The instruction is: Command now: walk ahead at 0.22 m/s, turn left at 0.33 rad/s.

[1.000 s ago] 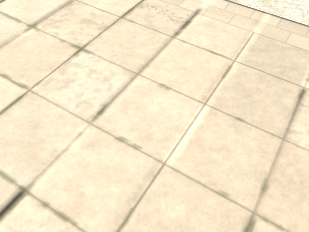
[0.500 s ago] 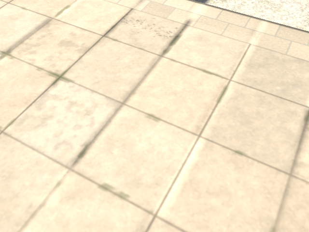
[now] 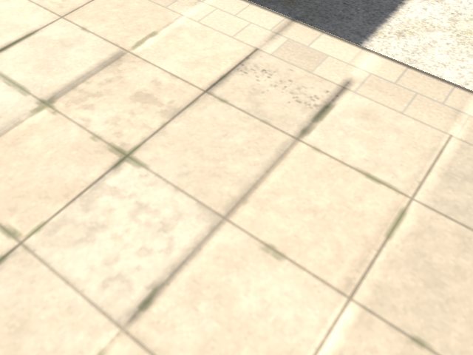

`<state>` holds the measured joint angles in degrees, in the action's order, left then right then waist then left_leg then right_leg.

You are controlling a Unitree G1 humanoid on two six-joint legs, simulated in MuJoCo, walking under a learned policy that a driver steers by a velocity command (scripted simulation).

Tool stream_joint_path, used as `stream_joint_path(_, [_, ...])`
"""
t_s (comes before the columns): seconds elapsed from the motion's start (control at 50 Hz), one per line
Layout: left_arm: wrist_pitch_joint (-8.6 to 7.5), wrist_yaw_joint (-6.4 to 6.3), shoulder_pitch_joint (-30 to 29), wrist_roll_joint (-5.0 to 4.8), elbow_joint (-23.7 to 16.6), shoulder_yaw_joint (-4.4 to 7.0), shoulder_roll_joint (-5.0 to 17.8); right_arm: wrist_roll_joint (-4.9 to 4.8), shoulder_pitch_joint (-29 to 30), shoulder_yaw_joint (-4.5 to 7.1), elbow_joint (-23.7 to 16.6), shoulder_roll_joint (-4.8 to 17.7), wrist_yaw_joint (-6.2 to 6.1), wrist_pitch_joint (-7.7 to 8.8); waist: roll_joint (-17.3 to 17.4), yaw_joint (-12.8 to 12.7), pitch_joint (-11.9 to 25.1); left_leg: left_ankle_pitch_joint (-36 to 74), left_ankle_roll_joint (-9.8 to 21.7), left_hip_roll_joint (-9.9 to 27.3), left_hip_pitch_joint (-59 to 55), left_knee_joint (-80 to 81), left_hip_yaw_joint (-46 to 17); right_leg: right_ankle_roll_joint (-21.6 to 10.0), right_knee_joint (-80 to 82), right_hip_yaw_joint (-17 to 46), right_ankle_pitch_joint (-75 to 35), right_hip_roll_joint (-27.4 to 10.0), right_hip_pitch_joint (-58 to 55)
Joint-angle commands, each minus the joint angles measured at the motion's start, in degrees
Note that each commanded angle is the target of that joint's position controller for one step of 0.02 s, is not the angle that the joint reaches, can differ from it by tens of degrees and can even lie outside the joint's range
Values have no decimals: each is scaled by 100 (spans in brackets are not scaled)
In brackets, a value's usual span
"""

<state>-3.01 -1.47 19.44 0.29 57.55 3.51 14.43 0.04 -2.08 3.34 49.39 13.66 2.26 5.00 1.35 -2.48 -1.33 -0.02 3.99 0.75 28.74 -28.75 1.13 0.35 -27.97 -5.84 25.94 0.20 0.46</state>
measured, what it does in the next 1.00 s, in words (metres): steps on the spot, turning left: right foot, then left foot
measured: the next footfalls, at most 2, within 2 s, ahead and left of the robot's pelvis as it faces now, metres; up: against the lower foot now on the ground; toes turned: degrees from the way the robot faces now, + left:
right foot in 0.48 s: +0.20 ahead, -0.12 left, +0.00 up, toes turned +21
left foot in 0.92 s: +0.08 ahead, +0.13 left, +0.00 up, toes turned +34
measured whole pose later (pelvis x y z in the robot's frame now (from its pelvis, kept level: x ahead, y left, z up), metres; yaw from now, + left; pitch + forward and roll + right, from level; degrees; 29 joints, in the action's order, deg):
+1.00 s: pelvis +0.09 +0.02 +0.01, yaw +34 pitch +2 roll -1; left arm 0.5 -1.5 8.1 0.3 44.5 5.1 18.6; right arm 0.2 -9.3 4.8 36.4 17.0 0.5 -2.4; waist -2.4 -1.0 -2.8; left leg -16.4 2.6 -1.3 18.6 -32.5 0.0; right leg 3.7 -55.9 -2.1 30.1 -5.1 24.7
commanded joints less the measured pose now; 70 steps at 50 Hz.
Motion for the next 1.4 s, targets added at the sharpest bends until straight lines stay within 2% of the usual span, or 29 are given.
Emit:
stream_joint_path(0.02, [-160,17,769,149,-508,-125,71,99,-1482,368,-57,1660,-52,-19,1543,281,2465,4461,1950,2287,-4831,34,-3501,239,-4741,480,1446,509,3199])
stream_joint_path(0.04, [-207,76,549,14,-460,-12,563,0,-1480,313,-160,1324,-38,-83,735,521,2658,3217,1795,1989,-4445,315,-3341,169,-5179,1179,1253,181,3336])
stream_joint_path(0.06, [-190,56,-41,-141,-648,39,704,-43,-1016,273,-304,1137,-60,-121,476,505,1843,2333,1530,1677,-3696,498,-2693,115,-5106,1047,817,-9,3746])
stream_joint_path(0.08, [-121,-24,-349,-128,-689,72,754,-59,-667,229,-395,998,-91,-171,-30,402,1232,1702,1290,1412,-2805,744,-2245,135,-4780,953,394,-227,3763])
stream_joint_path(0.1, [-30,-107,-484,-44,-752,136,840,-42,-470,204,-459,911,-120,-212,-89,288,906,1280,1194,1271,-2013,956,-2062,147,-4395,972,120,-355,3516])
stream_joint_path(0.16, [150,-213,-363,17,-877,166,645,97,-436,246,-538,1007,-177,-259,395,59,821,873,1164,962,-1073,1232,-1849,164,-3662,958,-260,-290,2887])
stream_joint_path(0.28, [240,-261,-944,26,-1148,182,631,-44,-558,316,-717,1153,-386,-415,501,228,929,-869,926,759,-1165,1266,-2172,346,-2369,1134,-977,-122,3088])
stream_joint_path(0.4, [97,-163,-1282,-50,-1349,155,655,-39,-674,350,-833,1170,-462,-572,724,364,747,-1152,823,667,-1338,1095,-2736,359,-1171,1193,-818,124,2614])
stream_joint_path(0.46, [-3,-62,-803,-98,-1246,184,715,-108,-517,325,-984,1120,-483,-661,746,36,778,-449,597,457,-1358,683,-2871,193,285,1045,-1381,161,1657])
stream_joint_path(0.48, [-15,-48,-607,-54,-1200,247,927,-133,-607,277,-1022,970,-499,-689,551,-3,846,-735,346,203,-997,326,-2670,54,749,1215,-1823,-268,977])
stream_joint_path(0.5, [32,-82,-618,69,-1263,320,1326,-106,-940,191,-1029,587,-488,-706,-681,258,1009,-2353,1,-441,-246,-981,-1801,-424,905,2283,-2571,-1596,273])
stream_joint_path(0.52, [91,-57,-785,298,-1328,363,1515,-131,-848,282,-1268,825,-466,-630,-2027,351,725,-3617,-269,-1050,822,-2029,-1032,-1334,1109,3551,-3650,-2353,488])
stream_joint_path(0.54, [80,-65,-1095,281,-1523,292,1190,-40,-976,422,-1124,1330,-430,-580,-1431,386,715,-3411,-443,-644,869,-3111,-1151,-1506,996,3270,-3987,-2415,556])
stream_joint_path(0.58, [100,-90,-1421,111,-1671,207,845,-85,-1194,478,-876,1264,-445,-699,-798,477,646,-2779,-662,-527,867,-3810,-958,-1047,749,2160,-3846,-1736,574])
stream_joint_path(0.6, [118,-106,-1439,29,-1667,185,801,-70,-1200,449,-882,1143,-448,-767,-802,427,537,-2550,-772,-476,975,-4131,-906,-1018,737,1920,-3828,-1642,587])
stream_joint_path(0.64, [178,-136,-1347,50,-1657,166,813,-138,-1022,377,-1028,909,-406,-820,-937,336,387,-2248,-902,-393,939,-4066,-604,-1060,863,1422,-3707,-1423,710])
stream_joint_path(0.74, [284,-193,-1009,53,-1620,277,1107,-130,-471,249,-1476,710,-307,-794,-1166,-6,528,-2118,-1006,15,619,-2633,-255,-1252,913,1091,-3647,-1668,192])
stream_joint_path(0.84, [279,-60,-1109,-62,-1650,375,1335,-123,-506,281,-1644,827,-167,-851,-1278,11,516,-2062,-696,27,-420,-1364,195,-1180,796,771,-3468,-1856,516])
stream_joint_path(0.9, [272,-27,-1180,-211,-1586,377,1282,-123,-970,357,-1524,839,-105,-876,-1110,319,549,-1070,-263,-175,-1442,193,382,-726,111,457,-3030,-1755,831])
stream_joint_path(0.92, [261,8,-820,-150,-1444,322,1051,-117,-1255,452,-1444,1072,-163,-866,-539,353,679,-187,-45,-73,-2342,650,-23,-306,-611,72,-2348,-1495,1441])
stream_joint_path(0.94, [252,62,-847,167,-1658,167,610,-82,-1497,627,-1522,1829,-279,-836,1335,258,820,2209,573,1508,-3481,614,-2123,292,-2543,-447,413,-771,3144])
stream_joint_path(0.96, [218,25,-1310,147,-1926,181,691,95,-1407,573,-1678,1915,-234,-704,1514,477,1003,2776,1700,2263,-3087,656,-3092,458,-3741,379,1497,-179,3956])
stream_joint_path(0.98, [224,-11,-1594,17,-1970,256,966,142,-1369,518,-1650,1677,-185,-582,902,638,987,2058,1671,1979,-2871,822,-2723,394,-4203,792,1167,-281,3980])
stream_joint_path(1.0, [241,-44,-1605,-49,-1953,289,1019,80,-1089,466,-1623,1527,-204,-510,739,458,725,1491,1319,1615,-2657,849,-2284,302,-4161,890,643,-356,4012])
stream_joint_path(1.02, [269,-103,-1495,-6,-1839,313,1021,-19,-803,415,-1649,1355,-242,-509,486,329,636,1031,1023,1341,-2512,846,-2041,289,-3975,947,224,-415,3988])
stream_joint_path(1.08, [285,-109,-1209,28,-1824,339,997,-37,-610,330,-1722,1230,-327,-550,639,142,704,985,947,1059,-2101,927,-1860,358,-3859,926,-457,-231,3513])
stream_joint_path(1.18, [256,-75,-1393,6,-1954,260,795,-53,-754,363,-1712,1347,-409,-579,632,270,667,242,950,947,-2167,906,-2158,451,-2526,1031,-683,-73,3357])
stream_joint_path(1.32, [130,57,-1436,-62,-2095,265,827,-69,-646,397,-1798,1442,-341,-666,758,356,613,-22,940,836,-1829,709,-2943,344,-1240,1113,-423,186,2494])
stream_joint_path(1.4, [43,138,-964,-58,-2018,312,846,-187,-402,366,-1874,1353,-365,-739,708,36,719,114,551,467,-1651,246,-3065,115,599,997,-1557,164,1329])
